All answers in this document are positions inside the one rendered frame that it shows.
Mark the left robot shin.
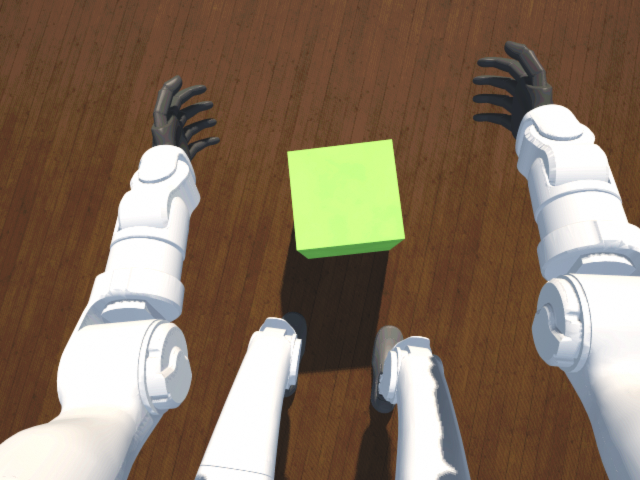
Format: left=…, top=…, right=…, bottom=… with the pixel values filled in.
left=247, top=317, right=296, bottom=386

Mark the right robot forearm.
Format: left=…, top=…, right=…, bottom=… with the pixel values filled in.
left=515, top=104, right=640, bottom=281

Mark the carton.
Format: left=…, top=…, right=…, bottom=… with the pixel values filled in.
left=287, top=139, right=405, bottom=259

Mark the left robot forearm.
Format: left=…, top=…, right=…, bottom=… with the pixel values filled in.
left=57, top=145, right=200, bottom=404

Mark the right robot upper arm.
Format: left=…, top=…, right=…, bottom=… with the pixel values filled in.
left=532, top=273, right=640, bottom=480

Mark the left robot upper arm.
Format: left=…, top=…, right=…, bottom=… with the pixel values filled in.
left=0, top=319, right=192, bottom=480

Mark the left robot hand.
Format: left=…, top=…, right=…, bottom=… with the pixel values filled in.
left=151, top=75, right=220, bottom=162

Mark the right robot hand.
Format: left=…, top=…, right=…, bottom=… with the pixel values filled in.
left=473, top=41, right=554, bottom=139

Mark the right robot thigh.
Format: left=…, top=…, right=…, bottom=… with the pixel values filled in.
left=384, top=346, right=471, bottom=480

